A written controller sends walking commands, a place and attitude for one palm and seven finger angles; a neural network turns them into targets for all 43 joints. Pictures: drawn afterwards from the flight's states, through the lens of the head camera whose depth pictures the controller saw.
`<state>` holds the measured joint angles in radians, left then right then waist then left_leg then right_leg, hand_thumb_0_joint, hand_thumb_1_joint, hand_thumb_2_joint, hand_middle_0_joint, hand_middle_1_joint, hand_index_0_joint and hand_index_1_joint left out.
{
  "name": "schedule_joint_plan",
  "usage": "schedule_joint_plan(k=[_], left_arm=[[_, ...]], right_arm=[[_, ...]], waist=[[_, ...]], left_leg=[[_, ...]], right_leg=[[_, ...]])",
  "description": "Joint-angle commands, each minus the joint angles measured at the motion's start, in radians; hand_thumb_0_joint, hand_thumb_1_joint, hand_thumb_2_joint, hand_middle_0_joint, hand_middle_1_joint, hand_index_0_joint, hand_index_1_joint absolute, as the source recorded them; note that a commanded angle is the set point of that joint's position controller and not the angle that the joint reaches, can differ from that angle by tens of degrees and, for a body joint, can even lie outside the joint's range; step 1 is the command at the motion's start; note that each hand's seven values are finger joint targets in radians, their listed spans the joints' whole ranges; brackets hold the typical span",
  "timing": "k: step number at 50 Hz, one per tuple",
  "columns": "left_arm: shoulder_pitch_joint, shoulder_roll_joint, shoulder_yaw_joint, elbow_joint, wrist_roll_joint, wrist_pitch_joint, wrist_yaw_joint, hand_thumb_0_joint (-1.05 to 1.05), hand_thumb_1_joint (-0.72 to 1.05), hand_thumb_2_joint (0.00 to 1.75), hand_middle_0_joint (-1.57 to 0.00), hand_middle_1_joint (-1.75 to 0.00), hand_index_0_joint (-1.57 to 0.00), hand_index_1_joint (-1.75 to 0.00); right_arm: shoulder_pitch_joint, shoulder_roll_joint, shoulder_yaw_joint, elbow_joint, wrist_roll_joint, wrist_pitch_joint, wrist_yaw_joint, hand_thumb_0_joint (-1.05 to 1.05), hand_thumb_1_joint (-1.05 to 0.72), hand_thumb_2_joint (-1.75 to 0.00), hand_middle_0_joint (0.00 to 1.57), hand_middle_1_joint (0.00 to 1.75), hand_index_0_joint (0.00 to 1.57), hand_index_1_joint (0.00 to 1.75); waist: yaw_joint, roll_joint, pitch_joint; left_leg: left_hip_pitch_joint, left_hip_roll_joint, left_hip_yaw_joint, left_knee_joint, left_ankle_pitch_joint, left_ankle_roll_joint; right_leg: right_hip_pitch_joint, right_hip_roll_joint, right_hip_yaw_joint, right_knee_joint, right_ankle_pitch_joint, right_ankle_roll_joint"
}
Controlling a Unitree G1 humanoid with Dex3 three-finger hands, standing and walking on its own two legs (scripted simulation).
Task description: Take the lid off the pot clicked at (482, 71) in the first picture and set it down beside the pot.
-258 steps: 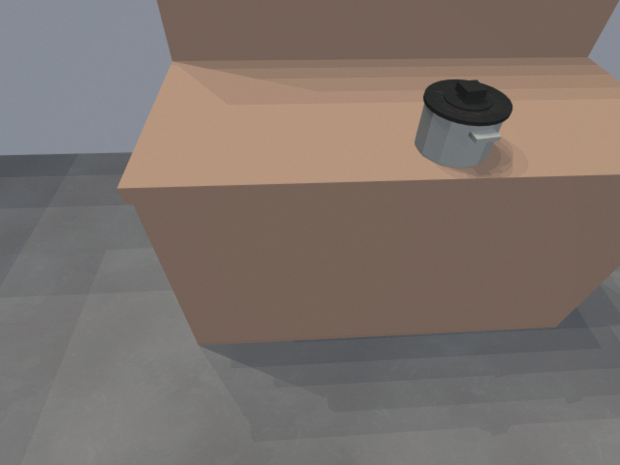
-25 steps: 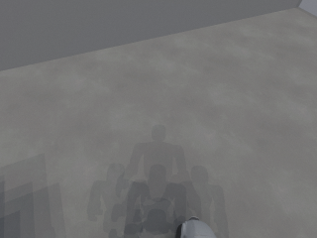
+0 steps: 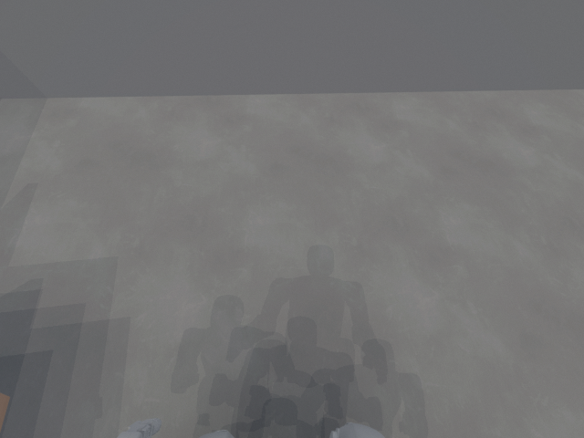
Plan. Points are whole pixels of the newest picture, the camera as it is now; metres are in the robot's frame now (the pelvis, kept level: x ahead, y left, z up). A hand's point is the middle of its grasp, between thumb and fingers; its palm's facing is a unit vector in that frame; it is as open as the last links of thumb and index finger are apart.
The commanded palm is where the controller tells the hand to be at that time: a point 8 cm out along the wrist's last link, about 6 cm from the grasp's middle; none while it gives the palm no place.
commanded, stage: turn to face it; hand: left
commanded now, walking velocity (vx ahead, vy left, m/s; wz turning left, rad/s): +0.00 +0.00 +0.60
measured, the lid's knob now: out of the picture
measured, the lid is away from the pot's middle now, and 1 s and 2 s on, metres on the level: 0.00 0.00 0.00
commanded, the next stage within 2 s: none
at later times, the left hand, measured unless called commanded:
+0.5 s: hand out of the picture +0.02 +0.16 -0.13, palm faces +0.32 -0.89 -0.33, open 7.4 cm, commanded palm none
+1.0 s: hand out of the picture -0.14 +0.15 -0.16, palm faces +0.63 -0.72 -0.29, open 7.4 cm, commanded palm none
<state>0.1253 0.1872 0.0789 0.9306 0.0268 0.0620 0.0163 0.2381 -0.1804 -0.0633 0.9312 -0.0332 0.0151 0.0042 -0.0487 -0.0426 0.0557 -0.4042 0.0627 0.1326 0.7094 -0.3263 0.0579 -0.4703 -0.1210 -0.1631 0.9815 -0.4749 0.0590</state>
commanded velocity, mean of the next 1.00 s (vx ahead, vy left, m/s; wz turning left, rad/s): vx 0.00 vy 0.00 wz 0.60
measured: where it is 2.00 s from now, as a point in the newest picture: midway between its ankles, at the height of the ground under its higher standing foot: outside the picture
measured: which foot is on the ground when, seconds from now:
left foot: down 0.00-0.40, up 0.42-0.84, down 0.86-1.00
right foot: up 0.00-0.40, down 0.42-0.86, up 0.88-1.00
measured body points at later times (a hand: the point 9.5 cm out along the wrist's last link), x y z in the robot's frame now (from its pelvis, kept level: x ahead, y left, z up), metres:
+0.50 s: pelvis +0.00 -0.07 +0.01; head +0.04 -0.10 +0.46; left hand +0.00 +0.21 -0.10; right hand +0.16 -0.30 -0.14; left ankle -0.01 +0.07 -0.67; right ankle +0.03 -0.17 -0.72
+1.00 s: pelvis -0.04 -0.06 +0.01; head -0.01 -0.02 +0.46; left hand -0.17 +0.19 -0.13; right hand +0.22 -0.19 -0.11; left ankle -0.10 +0.02 -0.72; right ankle +0.03 -0.19 -0.65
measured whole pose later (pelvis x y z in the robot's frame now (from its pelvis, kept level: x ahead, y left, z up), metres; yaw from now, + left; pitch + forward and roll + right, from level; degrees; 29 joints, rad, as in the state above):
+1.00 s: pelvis -0.04 -0.06 +0.01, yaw +37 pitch +0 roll +0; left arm 0.22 0.29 0.09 0.92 0.02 0.08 0.01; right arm 0.11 -0.23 -0.04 0.87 -0.02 0.03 0.01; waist 0.02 -0.04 0.10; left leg -0.27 -0.01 0.03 0.56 -0.29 0.02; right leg -0.49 -0.12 -0.07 1.11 -0.46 0.09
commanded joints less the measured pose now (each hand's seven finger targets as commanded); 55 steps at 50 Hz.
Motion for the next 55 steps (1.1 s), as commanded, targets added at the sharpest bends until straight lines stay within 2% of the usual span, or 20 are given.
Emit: schedule_joint_plan(k=[1, 4, 13, 18, 19, 20, 21, 24, 26, 32, 36, 39, 41, 42, 43, 44, 45, 48, 50, 55], left_arm=[[0.007, 0.088, 0.025, -0.083, 0.000, -0.037, -0.005, 0.00, 0.90, 0.90, -0.20, -0.30, -0.20, -0.30], [0.045, 0.109, 0.024, -0.066, -0.006, -0.026, -0.002, 0.00, 0.90, 0.90, -0.20, -0.30, -0.20, -0.30], [0.018, 0.129, 0.012, -0.109, -0.014, -0.027, 0.005, 0.00, 0.90, 0.90, -0.20, -0.30, -0.20, -0.30], [0.149, 0.147, 0.013, -0.096, -0.022, -0.042, 0.012, 0.00, 0.90, 0.90, -0.20, -0.30, -0.20, -0.30], [0.200, 0.177, 0.020, -0.090, -0.018, -0.050, 0.015, 0.00, 0.90, 0.90, -0.20, -0.30, -0.20, -0.30], [0.212, 0.272, 0.038, -0.099, 0.000, -0.059, 0.022, 0.00, 0.90, 0.90, -0.20, -0.30, -0.20, -0.30], [0.159, 0.318, 0.033, -0.130, -0.002, -0.054, 0.021, 0.00, 0.90, 0.90, -0.20, -0.30, -0.20, -0.30], [0.029, 0.208, 0.014, -0.151, -0.007, -0.066, 0.022, 0.00, 0.90, 0.90, -0.20, -0.30, -0.20, -0.30], [0.053, 0.185, 0.005, -0.152, -0.004, -0.073, 0.020, 0.00, 0.90, 0.90, -0.20, -0.30, -0.20, -0.30], [0.188, 0.221, 0.012, -0.104, 0.001, -0.068, 0.018, 0.00, 0.90, 0.90, -0.20, -0.30, -0.20, -0.30], [0.200, 0.242, 0.020, -0.097, 0.004, -0.062, 0.016, 0.00, 0.90, 0.90, -0.20, -0.30, -0.20, -0.30], [0.181, 0.255, 0.031, -0.089, 0.004, -0.054, 0.014, 0.00, 0.90, 0.90, -0.20, -0.30, -0.20, -0.30], [0.166, 0.251, 0.036, -0.083, -0.009, -0.048, 0.008, 0.00, 0.90, 0.90, -0.20, -0.30, -0.20, -0.30], [0.166, 0.222, 0.033, -0.093, -0.015, -0.046, 0.002, 0.00, 0.90, 0.90, -0.20, -0.30, -0.20, -0.30], [0.125, 0.155, 0.015, -0.146, -0.020, -0.045, -0.008, 0.00, 0.90, 0.90, -0.20, -0.30, -0.20, -0.30], [0.040, 0.168, 0.006, -0.180, -0.007, -0.034, -0.002, 0.00, 0.90, 0.90, -0.20, -0.30, -0.20, -0.30], [0.009, 0.150, 0.011, -0.165, -0.006, -0.029, 0.007, 0.00, 0.90, 0.90, -0.20, -0.30, -0.20, -0.30], [0.059, 0.168, 0.019, -0.121, -0.010, -0.028, -0.004, 0.00, 0.90, 0.90, -0.20, -0.30, -0.20, -0.30], [0.083, 0.166, 0.017, -0.112, -0.010, -0.023, -0.005, 0.00, 0.90, 0.90, -0.20, -0.30, -0.20, -0.30], [0.033, 0.159, 0.010, -0.144, -0.013, -0.022, 0.000, 0.00, 0.90, 0.90, -0.20, -0.30, -0.20, -0.30]], right_arm=[[0.024, -0.189, -0.039, -0.065, 0.010, -0.027, -0.030, 0.00, -0.90, -0.90, 0.20, 0.30, 0.20, 0.30], [0.010, -0.195, -0.038, -0.073, 0.017, -0.027, -0.027, 0.00, -0.90, -0.90, 0.20, 0.30, 0.20, 0.30], [-0.004, -0.260, -0.063, -0.081, 0.010, 0.005, -0.012, 0.00, -0.90, -0.90, 0.20, 0.30, 0.20, 0.30], [-0.096, -0.263, -0.070, -0.118, 0.014, 0.021, -0.003, 0.00, -0.90, -0.90, 0.20, 0.30, 0.20, 0.30], [-0.117, -0.238, -0.066, -0.128, 0.022, 0.025, 0.000, 0.00, -0.90, -0.90, 0.20, 0.30, 0.20, 0.30], [-0.103, -0.161, -0.055, -0.149, 0.032, 0.028, 0.006, 0.00, -0.90, -0.90, 0.20, 0.30, 0.20, 0.30], [-0.127, -0.163, -0.053, -0.169, 0.017, 0.025, 0.007, 0.00, -0.90, -0.90, 0.20, 0.30, 0.20, 0.30], [-0.112, -0.177, -0.056, -0.116, 0.008, 0.042, 0.021, 0.00, -0.90, -0.90, 0.20, 0.30, 0.20, 0.30], [-0.097, -0.159, -0.047, -0.104, 0.011, 0.043, 0.028, 0.00, -0.90, -0.90, 0.20, 0.30, 0.20, 0.30], [-0.219, -0.136, -0.029, -0.124, 0.018, 0.045, 0.030, 0.00, -0.90, -0.90, 0.20, 0.30, 0.20, 0.30], [-0.241, -0.127, -0.017, -0.130, 0.024, 0.035, 0.029, 0.00, -0.90, -0.90, 0.20, 0.30, 0.20, 0.30], [-0.200, -0.129, -0.012, -0.129, 0.026, 0.021, 0.023, 0.00, -0.90, -0.90, 0.20, 0.30, 0.20, 0.30], [-0.127, -0.157, -0.020, -0.114, 0.021, 0.012, 0.020, 0.00, -0.90, -0.90, 0.20, 0.30, 0.20, 0.30], [-0.073, -0.227, -0.039, -0.105, 0.017, 0.003, 0.018, 0.00, -0.90, -0.90, 0.20, 0.30, 0.20, 0.30], [-0.006, -0.347, -0.072, -0.103, 0.015, 0.000, 0.010, 0.00, -0.90, -0.90, 0.20, 0.30, 0.20, 0.30], [0.064, -0.368, -0.074, -0.077, 0.020, 0.009, 0.004, 0.00, -0.90, -0.90, 0.20, 0.30, 0.20, 0.30], [0.058, -0.334, -0.067, -0.065, 0.018, 0.004, -0.008, 0.00, -0.90, -0.90, 0.20, 0.30, 0.20, 0.30], [-0.109, -0.261, -0.043, -0.115, 0.015, 0.000, -0.015, 0.00, -0.90, -0.90, 0.20, 0.30, 0.20, 0.30], [-0.122, -0.261, -0.042, -0.120, 0.016, 0.000, -0.011, 0.00, -0.90, -0.90, 0.20, 0.30, 0.20, 0.30], [-0.089, -0.274, -0.051, -0.110, 0.011, 0.010, -0.006, 0.00, -0.90, -0.90, 0.20, 0.30, 0.20, 0.30]], waist=[[0.032, 0.174, -0.142], [0.037, 0.165, -0.137], [0.000, 0.181, -0.118], [0.059, 0.195, -0.139], [0.088, 0.126, -0.133], [0.094, -0.158, -0.103], [0.091, -0.257, -0.051], [0.021, -0.126, 0.010], [0.030, -0.139, -0.017], [0.103, -0.149, -0.048], [0.115, -0.174, -0.090], [0.100, -0.191, -0.125], [0.057, -0.132, -0.152], [0.025, 0.024, -0.196], [-0.027, 0.346, -0.192], [-0.057, 0.250, -0.171], [-0.047, 0.308, -0.177], [0.036, 0.196, -0.102], [0.049, 0.180, -0.092], [0.027, 0.193, -0.064]], left_leg=[[0.275, 0.218, -0.353, -0.370, 0.399, 0.082], [0.268, 0.183, -0.309, -0.385, 0.414, 0.082], [0.258, 0.178, -0.455, -0.378, 0.269, 0.120], [0.098, 0.108, -0.478, -0.301, 0.261, 0.070], [-0.011, 0.051, -0.438, -0.225, 0.158, 0.020], [-0.231, -0.089, -0.276, 0.012, -0.081, -0.071], [-0.260, -0.122, -0.183, 0.259, -0.245, -0.103], [-0.218, -0.038, -0.196, 0.530, -0.096, -0.107], [-0.203, -0.034, -0.151, 0.519, -0.057, -0.129], [-0.155, -0.033, -0.084, 0.303, -0.114, -0.145], [-0.074, -0.040, -0.047, 0.147, -0.141, -0.128], [0.032, -0.048, -0.017, -0.032, -0.109, -0.109], [0.205, -0.049, -0.009, -0.265, 0.075, -0.090], [0.408, 0.053, -0.140, -0.350, 0.238, -0.045], [0.548, 0.338, -0.500, -0.342, 0.650, 0.107], [0.493, 0.397, -0.504, -0.321, 0.760, 0.190], [0.461, 0.323, -0.475, -0.303, 0.770, 0.171], [0.287, 0.183, -0.336, -0.327, 0.587, 0.103], [0.246, 0.149, -0.316, -0.354, 0.491, 0.091], [0.207, 0.144, -0.419, -0.375, 0.307, 0.110]], right_leg=[[-0.197, 0.008, 0.166, 0.257, 0.119, 0.033], [-0.140, 0.015, 0.170, 0.196, 0.151, 0.048], [-0.028, 0.070, 0.159, -0.119, 0.035, 0.038], [0.245, 0.111, 0.134, -0.431, 0.149, 0.011], [0.371, 0.067, 0.164, -0.608, 0.210, -0.003], [0.468, -0.196, 0.451, -0.772, 0.078, -0.096], [0.313, -0.379, 0.566, -0.802, 0.113, -0.192], [0.213, -0.231, 0.316, -0.696, 0.355, -0.173], [0.276, -0.191, 0.211, -0.651, 0.489, -0.164], [0.416, -0.226, 0.149, -0.618, 0.653, -0.178], [0.442, -0.248, 0.125, -0.584, 0.727, -0.189], [0.433, -0.263, 0.088, -0.520, 0.740, -0.168], [0.354, -0.237, 0.009, -0.400, 0.660, -0.099], [0.178, -0.189, -0.022, -0.219, 0.507, -0.042], [-0.149, -0.047, -0.036, -0.012, -0.117, 0.044], [-0.195, -0.033, 0.065, 0.115, -0.186, 0.037], [-0.202, -0.029, 0.127, 0.164, -0.138, 0.038], [-0.116, -0.008, 0.155, 0.188, 0.044, 0.043], [-0.073, 0.009, 0.153, 0.134, 0.082, 0.047], [-0.015, 0.048, 0.152, -0.060, 0.051, 0.043]])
